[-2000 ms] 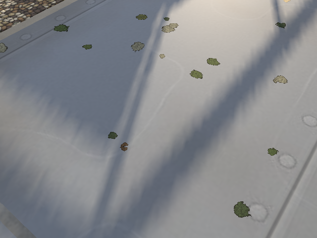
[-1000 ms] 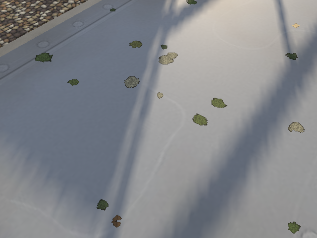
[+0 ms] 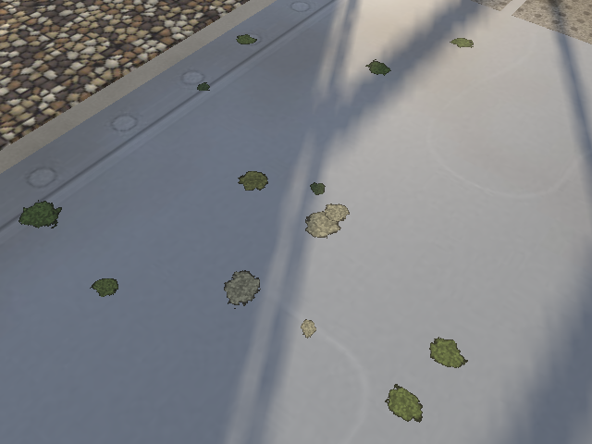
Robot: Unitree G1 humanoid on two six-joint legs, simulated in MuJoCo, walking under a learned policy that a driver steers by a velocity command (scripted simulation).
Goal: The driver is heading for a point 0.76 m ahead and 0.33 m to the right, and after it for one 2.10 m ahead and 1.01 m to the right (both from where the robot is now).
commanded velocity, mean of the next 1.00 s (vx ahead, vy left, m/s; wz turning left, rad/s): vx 0.50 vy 0.00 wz -0.51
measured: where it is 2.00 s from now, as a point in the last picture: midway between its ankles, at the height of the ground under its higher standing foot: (482, 295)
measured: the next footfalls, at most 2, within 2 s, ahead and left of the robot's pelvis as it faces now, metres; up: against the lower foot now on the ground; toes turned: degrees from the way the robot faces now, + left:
right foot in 0.38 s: +0.34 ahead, -0.11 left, +0.00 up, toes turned -17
left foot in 0.92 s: +0.71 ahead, -0.09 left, +0.00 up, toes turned -32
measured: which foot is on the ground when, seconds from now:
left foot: down 0.00-0.40, up 0.42-0.90, down 0.92-1.00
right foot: up 0.00-0.36, down 0.38-0.92, up 0.94-1.00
